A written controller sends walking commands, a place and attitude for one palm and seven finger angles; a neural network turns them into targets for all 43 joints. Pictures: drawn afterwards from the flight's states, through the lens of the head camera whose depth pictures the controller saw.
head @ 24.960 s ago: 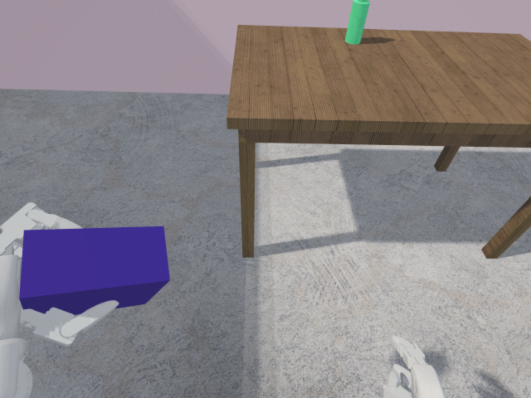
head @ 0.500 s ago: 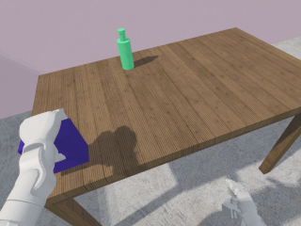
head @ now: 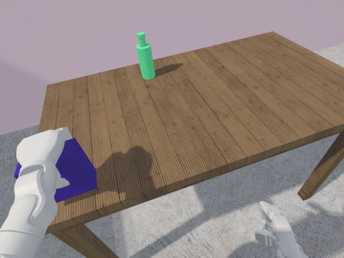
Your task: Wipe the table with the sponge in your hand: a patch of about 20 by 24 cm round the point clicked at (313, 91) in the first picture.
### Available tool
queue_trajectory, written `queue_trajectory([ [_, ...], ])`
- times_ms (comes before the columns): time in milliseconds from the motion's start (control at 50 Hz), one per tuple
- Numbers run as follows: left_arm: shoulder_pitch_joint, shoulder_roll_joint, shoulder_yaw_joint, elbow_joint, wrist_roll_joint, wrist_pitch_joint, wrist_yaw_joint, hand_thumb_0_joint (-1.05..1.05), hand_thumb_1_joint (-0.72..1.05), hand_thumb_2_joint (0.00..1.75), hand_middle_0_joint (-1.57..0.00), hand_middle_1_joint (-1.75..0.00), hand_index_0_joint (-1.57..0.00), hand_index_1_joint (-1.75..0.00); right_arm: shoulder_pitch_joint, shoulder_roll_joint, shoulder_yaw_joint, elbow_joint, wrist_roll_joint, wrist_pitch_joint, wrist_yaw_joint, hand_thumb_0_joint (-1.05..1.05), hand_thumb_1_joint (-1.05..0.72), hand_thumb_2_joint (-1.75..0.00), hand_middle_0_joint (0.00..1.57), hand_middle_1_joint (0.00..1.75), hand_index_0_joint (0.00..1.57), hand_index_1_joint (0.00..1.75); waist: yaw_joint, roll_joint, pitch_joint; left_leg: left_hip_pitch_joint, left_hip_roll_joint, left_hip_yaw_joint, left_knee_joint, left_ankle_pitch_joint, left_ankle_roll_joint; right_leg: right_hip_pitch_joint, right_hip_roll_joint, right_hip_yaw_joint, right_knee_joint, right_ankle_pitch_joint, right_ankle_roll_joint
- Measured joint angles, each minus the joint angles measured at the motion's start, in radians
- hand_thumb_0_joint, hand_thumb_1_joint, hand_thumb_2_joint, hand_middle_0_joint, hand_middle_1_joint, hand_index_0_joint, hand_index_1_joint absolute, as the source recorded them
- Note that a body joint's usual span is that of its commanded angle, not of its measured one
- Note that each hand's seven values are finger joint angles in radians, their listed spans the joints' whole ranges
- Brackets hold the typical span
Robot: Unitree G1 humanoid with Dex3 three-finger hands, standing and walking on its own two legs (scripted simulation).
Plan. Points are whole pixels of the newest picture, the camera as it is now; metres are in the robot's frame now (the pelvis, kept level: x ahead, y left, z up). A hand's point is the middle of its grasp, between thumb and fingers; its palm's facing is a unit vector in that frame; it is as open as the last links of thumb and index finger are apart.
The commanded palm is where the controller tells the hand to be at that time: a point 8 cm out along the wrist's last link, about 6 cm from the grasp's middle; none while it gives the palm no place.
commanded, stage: move the sponge above the wiping area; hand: left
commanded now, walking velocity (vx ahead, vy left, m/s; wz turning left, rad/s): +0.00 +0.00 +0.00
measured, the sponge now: (65, 177) +0.26 +0.32 +0.05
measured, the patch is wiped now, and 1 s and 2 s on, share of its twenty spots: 0.00 0.00 0.00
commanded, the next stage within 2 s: none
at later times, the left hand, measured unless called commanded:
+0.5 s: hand (56, 165) +0.26 +0.32 +0.09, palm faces -0.02 -0.09 -1.00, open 10.5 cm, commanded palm +0.24 +0.31 +0.17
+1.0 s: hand (67, 166) +0.27 +0.30 +0.09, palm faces -0.05 -0.12 -0.99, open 10.5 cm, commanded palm +0.25 +0.30 +0.18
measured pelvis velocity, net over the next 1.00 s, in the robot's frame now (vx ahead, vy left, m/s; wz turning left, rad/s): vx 0.01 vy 0.01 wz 0.01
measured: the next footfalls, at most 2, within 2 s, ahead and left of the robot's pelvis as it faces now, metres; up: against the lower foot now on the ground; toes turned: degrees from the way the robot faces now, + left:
none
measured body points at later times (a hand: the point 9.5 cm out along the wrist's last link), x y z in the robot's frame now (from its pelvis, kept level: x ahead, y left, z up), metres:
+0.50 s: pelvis +0.00 +0.01 +0.00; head +0.00 -0.03 +0.45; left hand +0.26 +0.32 +0.15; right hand +0.24 -0.20 -0.09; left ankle -0.03 +0.10 -0.74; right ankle +0.03 -0.09 -0.74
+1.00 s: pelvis +0.01 +0.01 +0.00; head +0.01 -0.03 +0.45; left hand +0.27 +0.30 +0.14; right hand +0.26 -0.19 -0.09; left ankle -0.03 +0.10 -0.74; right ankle +0.03 -0.09 -0.74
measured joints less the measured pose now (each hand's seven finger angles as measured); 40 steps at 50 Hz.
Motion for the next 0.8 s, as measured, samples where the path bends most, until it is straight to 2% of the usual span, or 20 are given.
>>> queue_trajectory([
  [60,-0.005,-0.004,-0.016,0.013,0.002,-0.007,-0.024,0.00,-0.54,1.03,-0.70,-1.31,-0.71,-1.31,0.000,-0.002,0.001,-0.003,-0.001,0.001,-0.004,0.01,-0.90,-0.90,0.20,0.30,0.20,0.30,-0.001,0.000,0.004,-0.003,-0.002,-0.003,0.000,0.002,0.002,-0.002,-0.002,-0.003,0.000,0.001,0.001],
  [120,-0.005,-0.007,-0.027,0.008,0.008,-0.040,-0.031,0.00,-0.54,1.03,-0.70,-1.31,-0.71,-1.31,0.007,0.001,0.001,-0.006,-0.005,-0.006,-0.008,0.01,-0.90,-0.90,0.20,0.30,0.20,0.30,0.002,-0.006,0.007,-0.005,-0.003,-0.004,0.001,0.001,0.002,-0.003,-0.003,-0.003,0.000,0.000,0.002],
  [240,0.022,-0.006,-0.007,-0.047,0.014,-0.092,0.010,0.00,-0.54,1.03,-0.70,-1.31,-0.71,-1.31,0.022,0.011,-0.003,-0.003,-0.015,-0.011,-0.001,0.01,-0.90,-0.90,0.20,0.30,0.20,0.30,0.007,-0.012,0.001,0.005,0.000,0.006,-0.003,-0.004,0.003,0.004,0.001,0.007,-0.004,0.000,0.002],
  [340,0.016,0.004,0.018,-0.042,0.000,-0.028,0.032,0.00,-0.54,1.03,-0.70,-1.31,-0.71,-1.31,0.016,0.009,-0.001,0.005,-0.006,0.005,0.011,0.01,-0.90,-0.90,0.20,0.30,0.20,0.30,0.004,-0.009,-0.004,0.006,-0.001,0.008,-0.005,-0.004,0.004,0.004,0.000,0.009,-0.005,-0.001,0.005],
  [440,0.009,0.003,0.005,-0.016,-0.006,0.035,-0.009,0.00,-0.54,1.03,-0.70,-1.31,-0.71,-1.31,0.006,-0.003,0.000,-0.001,0.001,0.014,0.009,0.01,-0.90,-0.90,0.20,0.30,0.20,0.30,-0.002,-0.001,0.001,-0.002,-0.007,0.000,-0.001,-0.002,0.009,0.001,-0.007,0.002,-0.005,0.000,0.010],
  [480,0.013,-0.002,-0.011,-0.024,-0.006,0.031,-0.032,0.00,-0.54,1.03,-0.70,-1.31,-0.71,-1.31,0.006,-0.007,0.001,-0.007,0.002,0.009,0.004,0.01,-0.90,-0.90,0.20,0.30,0.20,0.30,0.001,-0.001,0.006,-0.004,-0.010,-0.002,0.001,-0.002,0.012,0.000,-0.009,0.000,-0.004,-0.001,0.012],
  [560,0.019,-0.016,-0.046,-0.046,0.004,-0.031,-0.046,0.00,-0.54,1.03,-0.70,-1.31,-0.71,-1.31,0.011,-0.004,-0.001,-0.010,-0.007,-0.005,-0.005,0.01,-0.90,-0.90,0.20,0.30,0.20,0.30,0.009,-0.005,0.009,-0.001,-0.013,-0.007,0.001,-0.003,0.015,0.006,-0.012,-0.004,-0.007,-0.002,0.014],
  [640,-0.005,-0.019,-0.061,-0.041,0.025,-0.079,-0.013,0.00,-0.54,1.03,-0.70,-1.30,-0.71,-1.31,0.011,0.013,0.003,-0.004,-0.013,-0.011,-0.006,0.01,-0.90,-0.90,0.20,0.30,0.20,0.30,0.014,-0.016,0.007,0.005,-0.012,-0.006,-0.006,-0.003,0.013,0.010,-0.012,-0.002,-0.011,-0.002,0.013],
  [720,-0.030,-0.015,-0.035,-0.042,0.025,-0.055,0.026,0.00,-0.54,1.03,-0.70,-1.30,-0.71,-1.30,0.004,0.025,0.008,-0.001,-0.013,-0.007,0.008,0.01,-0.90,-0.90,0.20,0.30,0.20,0.30,0.013,-0.017,0.003,0.009,-0.009,0.003,-0.016,0.000,0.012,0.011,-0.008,0.007,-0.020,0.003,0.013],
  [800,-0.017,-0.018,-0.006,-0.079,0.009,0.022,0.033,0.00,-0.54,1.03,-0.70,-1.31,-0.71,-1.31,-0.002,0.021,0.009,-0.004,-0.008,0.007,0.029,0.01,-0.90,-0.90,0.20,0.30,0.20,0.30,0.007,-0.001,-0.009,0.011,-0.010,0.008,-0.023,0.001,0.014,0.010,-0.008,0.013,-0.024,0.005,0.016],
])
